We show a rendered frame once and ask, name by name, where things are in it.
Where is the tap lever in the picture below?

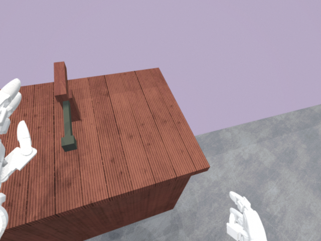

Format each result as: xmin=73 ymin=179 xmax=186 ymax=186
xmin=61 ymin=101 xmax=77 ymax=152

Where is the counter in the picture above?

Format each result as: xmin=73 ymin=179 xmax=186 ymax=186
xmin=0 ymin=62 xmax=210 ymax=241

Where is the robot right hand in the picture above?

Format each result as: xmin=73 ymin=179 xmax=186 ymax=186
xmin=227 ymin=191 xmax=267 ymax=241

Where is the robot left hand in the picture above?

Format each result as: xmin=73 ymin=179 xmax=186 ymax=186
xmin=0 ymin=78 xmax=37 ymax=189

